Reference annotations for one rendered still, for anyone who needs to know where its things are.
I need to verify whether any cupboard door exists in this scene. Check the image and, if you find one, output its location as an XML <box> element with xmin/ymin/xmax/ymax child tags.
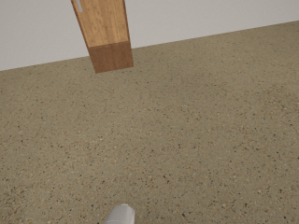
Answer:
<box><xmin>73</xmin><ymin>0</ymin><xmax>129</xmax><ymax>48</ymax></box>

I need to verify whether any left robot thigh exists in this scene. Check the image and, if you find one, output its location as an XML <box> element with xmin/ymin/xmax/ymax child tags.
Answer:
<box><xmin>104</xmin><ymin>204</ymin><xmax>135</xmax><ymax>224</ymax></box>

